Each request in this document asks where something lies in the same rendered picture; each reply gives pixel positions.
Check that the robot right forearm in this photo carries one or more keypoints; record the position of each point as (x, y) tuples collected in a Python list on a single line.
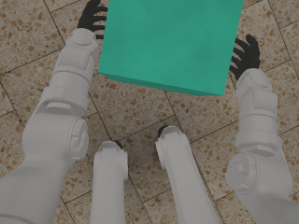
[(258, 117)]

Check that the right robot upper arm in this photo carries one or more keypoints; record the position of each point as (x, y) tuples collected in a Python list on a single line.
[(264, 187)]

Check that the left robot foot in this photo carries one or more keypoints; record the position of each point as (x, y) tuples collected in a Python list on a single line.
[(118, 143)]

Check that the left robot upper arm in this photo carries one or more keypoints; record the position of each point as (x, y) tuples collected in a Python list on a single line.
[(52, 142)]

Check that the robot left hand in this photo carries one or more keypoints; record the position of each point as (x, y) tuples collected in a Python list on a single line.
[(87, 18)]

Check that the right robot shin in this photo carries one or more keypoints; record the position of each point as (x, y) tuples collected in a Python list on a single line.
[(182, 136)]

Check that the carton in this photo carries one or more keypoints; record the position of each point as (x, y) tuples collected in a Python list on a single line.
[(184, 46)]

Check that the robot right hand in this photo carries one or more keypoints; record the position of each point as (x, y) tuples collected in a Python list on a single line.
[(249, 58)]

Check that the robot left forearm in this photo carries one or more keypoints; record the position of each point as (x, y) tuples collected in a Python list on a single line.
[(71, 78)]

